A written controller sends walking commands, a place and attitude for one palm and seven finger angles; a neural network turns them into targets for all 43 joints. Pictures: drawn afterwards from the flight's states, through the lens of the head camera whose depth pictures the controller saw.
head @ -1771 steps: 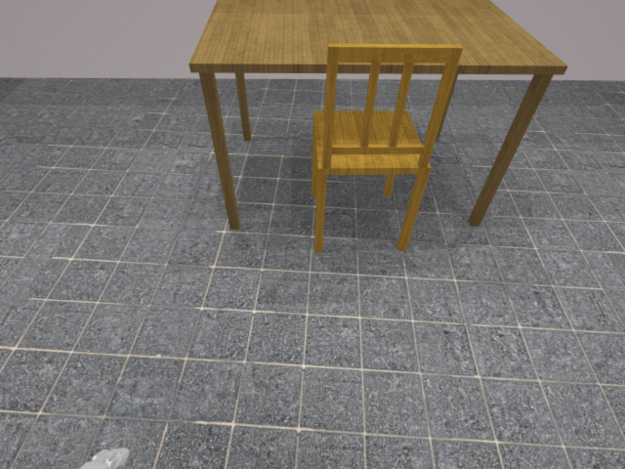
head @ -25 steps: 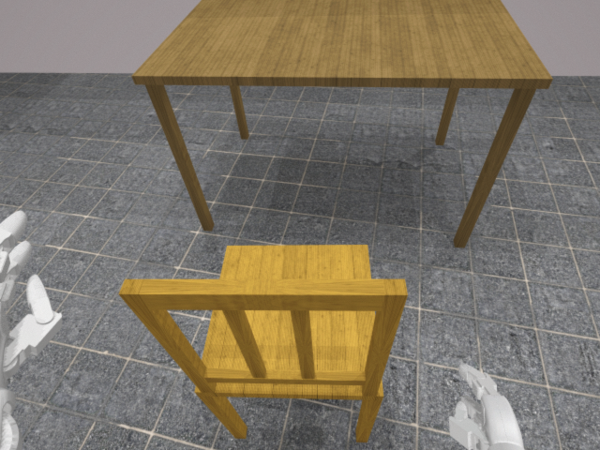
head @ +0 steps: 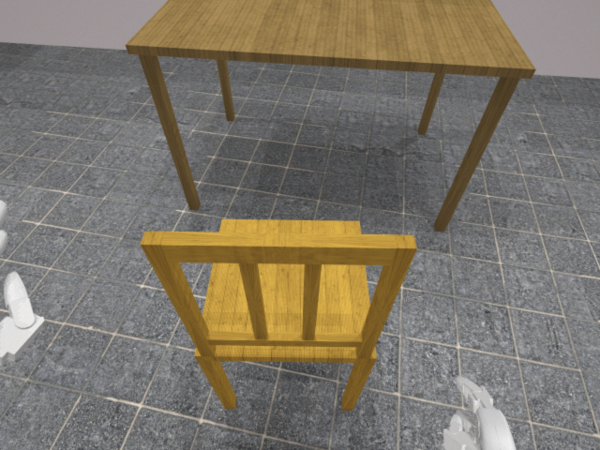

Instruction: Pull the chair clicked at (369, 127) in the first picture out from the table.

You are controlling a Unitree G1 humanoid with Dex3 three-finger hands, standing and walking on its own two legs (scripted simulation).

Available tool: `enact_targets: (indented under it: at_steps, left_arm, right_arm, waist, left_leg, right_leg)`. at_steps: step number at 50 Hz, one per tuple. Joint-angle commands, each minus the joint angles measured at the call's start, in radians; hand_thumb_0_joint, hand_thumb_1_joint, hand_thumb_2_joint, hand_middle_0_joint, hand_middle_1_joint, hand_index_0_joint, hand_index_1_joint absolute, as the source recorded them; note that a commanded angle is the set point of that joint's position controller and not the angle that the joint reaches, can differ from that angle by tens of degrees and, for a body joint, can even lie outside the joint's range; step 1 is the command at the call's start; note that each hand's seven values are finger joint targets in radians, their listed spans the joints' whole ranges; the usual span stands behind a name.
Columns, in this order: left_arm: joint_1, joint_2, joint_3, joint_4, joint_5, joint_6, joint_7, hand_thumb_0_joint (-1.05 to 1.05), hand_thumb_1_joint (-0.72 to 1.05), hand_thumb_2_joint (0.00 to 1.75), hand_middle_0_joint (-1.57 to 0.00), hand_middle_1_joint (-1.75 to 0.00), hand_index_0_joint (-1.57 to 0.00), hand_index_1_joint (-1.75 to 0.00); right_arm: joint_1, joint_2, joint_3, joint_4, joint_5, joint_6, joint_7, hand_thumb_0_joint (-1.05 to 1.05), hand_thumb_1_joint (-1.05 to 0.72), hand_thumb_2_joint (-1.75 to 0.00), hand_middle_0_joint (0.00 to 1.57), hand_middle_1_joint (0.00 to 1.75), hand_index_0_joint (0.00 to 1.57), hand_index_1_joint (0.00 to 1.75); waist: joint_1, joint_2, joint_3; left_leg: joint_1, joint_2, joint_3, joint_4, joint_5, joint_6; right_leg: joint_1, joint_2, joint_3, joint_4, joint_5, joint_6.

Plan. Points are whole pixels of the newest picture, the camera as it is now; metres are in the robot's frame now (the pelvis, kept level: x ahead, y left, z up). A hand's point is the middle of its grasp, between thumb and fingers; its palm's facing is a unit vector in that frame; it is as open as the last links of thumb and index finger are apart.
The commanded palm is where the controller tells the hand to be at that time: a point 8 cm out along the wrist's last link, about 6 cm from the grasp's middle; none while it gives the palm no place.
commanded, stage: step back with the hand held close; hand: left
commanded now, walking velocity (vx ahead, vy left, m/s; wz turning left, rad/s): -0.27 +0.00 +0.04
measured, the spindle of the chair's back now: (255, 303) +0.36 +0.11 -0.09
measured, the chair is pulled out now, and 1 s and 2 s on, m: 0.65 0.65 0.65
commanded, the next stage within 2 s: stop stepping back and stand still in 1.08 s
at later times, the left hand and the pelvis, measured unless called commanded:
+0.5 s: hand (20, 340) +0.17 +0.26 +0.17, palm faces +0.48 -0.70 -0.53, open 7.4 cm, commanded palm +0.10 +0.29 +0.18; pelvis -0.02 -0.01 -0.02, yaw +2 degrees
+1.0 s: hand (53, 358) +0.15 +0.21 +0.19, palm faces +0.35 -0.76 -0.55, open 7.4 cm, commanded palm +0.08 +0.27 +0.18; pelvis -0.07 -0.03 +0.00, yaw -2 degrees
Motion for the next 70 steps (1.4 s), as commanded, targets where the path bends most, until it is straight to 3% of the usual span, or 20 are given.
enact_targets:
  at_steps: [1,9,13,18,22,27,29,33,36,39,42,50,52,54,59,62,65,66,68,70]
  left_arm:
    - [-0.067,0.195,0.139,-0.196,0.007,-0.079,0.025,0.0,0.9,0.9,-0.2,-0.3,-0.2,-0.3]
    - [-0.056,0.212,0.155,-0.209,0.007,-0.097,0.029,0.0,0.9,0.9,-0.2,-0.3,-0.2,-0.3]
    - [-0.054,0.196,0.173,-0.22,0.025,-0.116,0.027,0.0,0.9,0.9,-0.2,-0.3,-0.2,-0.3]
    - [-0.021,0.225,0.206,-0.27,0.004,-0.15,0.016,0.0,0.9,0.9,-0.2,-0.3,-0.2,-0.3]
    - [-0.038,0.212,0.222,-0.26,0.015,-0.17,0.011,0.0,0.9,0.9,-0.2,-0.3,-0.2,-0.3]
    - [-0.067,0.23,0.196,-0.24,-0.003,-0.173,0.021,0.0,0.9,0.9,-0.2,-0.3,-0.2,-0.3]
    - [-0.056,0.245,0.208,-0.209,0.002,-0.163,0.03,0.0,0.9,0.9,-0.2,-0.3,-0.2,-0.3]
    - [-0.006,0.239,0.227,-0.202,0.012,-0.177,0.024,0.0,0.9,0.9,-0.2,-0.3,-0.2,-0.3]
    - [-0.005,0.241,0.232,-0.28,0.022,-0.208,0.016,0.0,0.9,0.9,-0.2,-0.3,-0.2,-0.3]
    - [0.013,0.23,0.231,-0.285,-0.005,-0.209,0.002,0.0,0.9,0.9,-0.2,-0.3,-0.2,-0.3]
    - [-0.023,0.192,0.174,-0.372,-0.004,-0.228,-0.01,0.0,0.9,0.9,-0.2,-0.3,-0.2,-0.3]
    - [0.058,0.257,0.262,-0.248,-0.014,-0.234,-0.036,0.0,0.9,0.9,-0.2,-0.3,-0.2,-0.3]
    - [0.06,0.262,0.258,-0.235,-0.004,-0.235,-0.042,0.0,0.9,0.9,-0.2,-0.3,-0.2,-0.3]
    - [0.133,0.268,0.28,-0.142,-0.017,-0.216,-0.038,0.0,0.9,0.9,-0.2,-0.3,-0.2,-0.3]
    - [0.156,0.227,0.251,-0.107,-0.004,-0.166,0.008,0.0,0.9,0.9,-0.2,-0.3,-0.2,-0.3]
    - [0.165,0.212,0.195,-0.186,-0.021,-0.143,0.017,0.0,0.9,0.9,-0.2,-0.3,-0.2,-0.3]
    - [0.118,0.23,0.171,-0.337,-0.021,-0.148,0.013,0.0,0.9,0.9,-0.2,-0.3,-0.2,-0.3]
    - [0.127,0.22,0.155,-0.32,-0.015,-0.141,0.004,0.0,0.9,0.9,-0.2,-0.3,-0.2,-0.3]
    - [0.013,0.264,0.189,-0.347,0.003,-0.141,0.018,0.0,0.9,0.9,-0.2,-0.3,-0.2,-0.3]
    - [-0.084,0.242,0.165,-0.341,0.013,-0.147,0.023,0.0,0.9,0.9,-0.2,-0.3,-0.2,-0.3]
  right_arm:
    - [-0.085,-0.133,-0.038,-0.163,-0.001,-0.076,-0.012,0.0,-0.9,-0.9,0.2,0.3,0.2,0.3]
    - [-0.075,-0.138,-0.039,-0.144,-0.009,-0.104,-0.004,0.0,-0.9,-0.9,0.2,0.3,0.2,0.3]
    - [-0.085,-0.148,-0.041,-0.167,-0.008,-0.114,0.0,0.0,-0.9,-0.9,0.2,0.3,0.2,0.3]
    - [-0.079,-0.133,-0.048,-0.141,-0.013,-0.137,0.001,0.0,-0.9,-0.9,0.2,0.3,0.2,0.3]
    - [-0.076,-0.135,-0.052,-0.129,-0.013,-0.152,0.005,0.0,-0.9,-0.9,0.2,0.3,0.2,0.3]
    - [-0.04,-0.114,-0.069,-0.084,-0.027,-0.144,0.02,0.0,-0.9,-0.9,0.2,0.3,0.2,0.3]
    - [-0.073,-0.101,-0.066,-0.067,-0.034,-0.126,0.028,0.0,-0.9,-0.9,0.2,0.3,0.2,0.3]
    - [-0.096,-0.086,-0.044,-0.072,-0.022,-0.101,0.019,0.0,-0.9,-0.9,0.2,0.3,0.2,0.3]
    - [-0.097,-0.102,-0.068,-0.079,-0.036,-0.12,0.018,0.0,-0.9,-0.9,0.2,0.3,0.2,0.3]
    - [-0.091,-0.103,-0.081,-0.055,-0.045,-0.158,0.027,0.0,-0.9,-0.9,0.2,0.3,0.2,0.3]
    - [-0.054,-0.126,-0.096,-0.039,-0.031,-0.18,0.047,0.0,-0.9,-0.9,0.2,0.3,0.2,0.3]
    - [-0.097,-0.113,-0.065,-0.033,-0.042,-0.173,0.048,0.0,-0.9,-0.9,0.2,0.3,0.2,0.3]
    - [-0.072,-0.113,-0.082,-0.057,-0.029,-0.144,0.049,0.0,-0.9,-0.9,0.2,0.3,0.2,0.3]
    - [-0.101,-0.101,-0.1,-0.089,-0.001,-0.12,0.04,0.0,-0.9,-0.9,0.2,0.3,0.2,0.3]
    - [-0.197,-0.042,-0.031,-0.101,-0.005,-0.067,0.006,0.0,-0.9,-0.9,0.2,0.3,0.2,0.3]
    - [-0.104,-0.074,-0.045,-0.116,0.002,-0.05,0.002,0.0,-0.9,-0.9,0.2,0.3,0.2,0.3]
    - [-0.086,-0.13,-0.076,-0.135,0.012,-0.095,0.005,0.0,-0.9,-0.9,0.2,0.3,0.2,0.3]
    - [-0.071,-0.14,-0.08,-0.132,0.022,-0.107,0.01,0.0,-0.9,-0.9,0.2,0.3,0.2,0.3]
    - [-0.098,-0.114,-0.043,-0.123,0.0,-0.125,0.006,0.0,-0.9,-0.9,0.2,0.3,0.2,0.3]
    - [-0.057,-0.121,-0.049,-0.107,0.011,-0.141,0.006,0.0,-0.9,-0.9,0.2,0.3,0.2,0.3]
  waist:
    - [-0.013,0.065,-0.05]
    - [-0.018,0.041,-0.094]
    - [-0.013,0.158,-0.067]
    - [-0.016,0.087,-0.157]
    - [-0.019,0.131,-0.103]
    - [-0.036,-0.173,-0.15]
    - [-0.032,-0.197,-0.175]
    - [-0.033,-0.144,-0.149]
    - [-0.039,0.235,-0.181]
    - [-0.031,0.254,-0.176]
    - [-0.02,0.221,-0.204]
    - [-0.012,0.175,-0.211]
    - [-0.025,-0.094,-0.286]
    - [-0.016,-0.298,-0.312]
    - [-0.028,-0.194,-0.219]
    - [-0.046,-0.132,-0.256]
    - [-0.015,0.121,-0.203]
    - [-0.012,0.107,-0.161]
    - [-0.024,0.328,-0.068]
    - [-0.03,0.243,-0.021]
  left_leg:
    - [-0.175,0.136,-0.176,-0.205,-0.365,0.023]
    - [-0.117,0.127,-0.193,-0.168,-0.273,0.018]
    - [-0.388,0.221,-0.259,-0.292,-0.49,0.06]
    - [-0.221,0.179,-0.213,-0.138,-0.137,0.038]
    - [-0.433,0.212,-0.231,-0.175,-0.421,0.062]
    - [-0.071,-0.007,-0.107,0.275,-0.285,-0.039]
    - [-0.042,-0.02,-0.114,0.375,-0.236,-0.043]
    - [0.008,0.012,-0.108,-0.081,-0.093,-0.024]
    - [0.028,0.321,-0.324,-0.197,0.535,0.093]
    - [0.012,0.361,-0.296,-0.16,0.673,0.144]
    - [0.273,0.283,-0.188,-0.065,0.907,0.076]
    - [0.148,0.215,-0.19,-0.011,0.496,0.01]
    - [0.082,0.092,-0.058,0.139,0.348,-0.045]
    - [-0.129,-0.035,-0.063,0.38,-0.279,-0.067]
    - [-0.164,0.003,-0.105,0.133,-0.251,-0.062]
    - [0.082,0.021,-0.055,-0.173,0.106,-0.039]
    - [0.163,0.218,-0.219,-0.206,0.296,0.04]
    - [0.141,0.215,-0.194,-0.208,0.215,0.031]
    - [-0.123,0.212,-0.232,-0.294,-0.147,0.048]
    - [-0.188,0.15,-0.184,-0.251,-0.314,0.027]
  right_leg:
    - [0.073,-0.057,0.131,-0.078,-0.224,-0.031]
    - [0.047,-0.064,0.139,-0.085,-0.147,-0.041]
    - [0.218,-0.003,0.068,0.122,-0.171,-0.016]
    - [0.153,-0.035,0.098,0.118,0.084,-0.046]
    - [0.23,-0.016,0.098,0.203,-0.034,-0.04]
    - [-0.125,-0.284,0.411,-0.236,-0.173,-0.181]
    - [-0.091,-0.337,0.397,-0.249,-0.011,-0.222]
    - [0.013,-0.192,0.175,-0.065,0.167,-0.11]
    - [-0.045,-0.007,0.051,0.339,-0.15,-0.012]
    - [-0.106,0.01,0.096,0.533,-0.328,-0.016]
    - [-0.153,0.0,0.025,0.276,-0.213,-0.041]
    - [0.129,-0.019,-0.047,-0.183,0.149,-0.033]
    - [0.194,-0.117,0.035,-0.119,0.564,-0.082]
    - [0.259,-0.329,0.217,-0.105,0.925,-0.213]
    - [0.266,-0.243,0.069,-0.03,0.746,-0.134]
    - [0.218,-0.165,0.032,0.041,0.402,-0.057]
    - [0.04,-0.057,0.032,0.07,-0.162,-0.003]
    - [0.024,-0.042,0.053,0.055,-0.24,-0.007]
    - [0.128,-0.044,0.02,0.091,-0.228,-0.008]
    - [0.195,-0.032,0.033,-0.006,-0.136,-0.01]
